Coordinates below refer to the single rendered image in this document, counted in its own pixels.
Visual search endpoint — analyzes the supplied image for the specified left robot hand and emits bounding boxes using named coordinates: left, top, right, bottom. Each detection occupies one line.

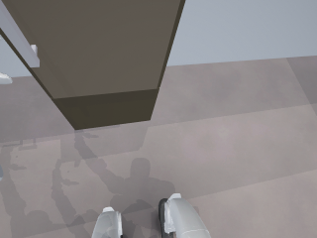
left=0, top=35, right=13, bottom=84

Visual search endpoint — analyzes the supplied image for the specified right robot shin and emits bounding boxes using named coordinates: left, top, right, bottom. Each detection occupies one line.
left=163, top=193, right=181, bottom=233

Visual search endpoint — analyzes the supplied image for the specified handle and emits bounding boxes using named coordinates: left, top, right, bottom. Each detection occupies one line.
left=0, top=0, right=40, bottom=67

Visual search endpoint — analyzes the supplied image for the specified cupboard door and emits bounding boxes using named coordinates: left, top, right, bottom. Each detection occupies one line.
left=1, top=0, right=180, bottom=99

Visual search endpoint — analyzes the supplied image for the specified robot right foot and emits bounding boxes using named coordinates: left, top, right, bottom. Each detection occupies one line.
left=158, top=198, right=174, bottom=238

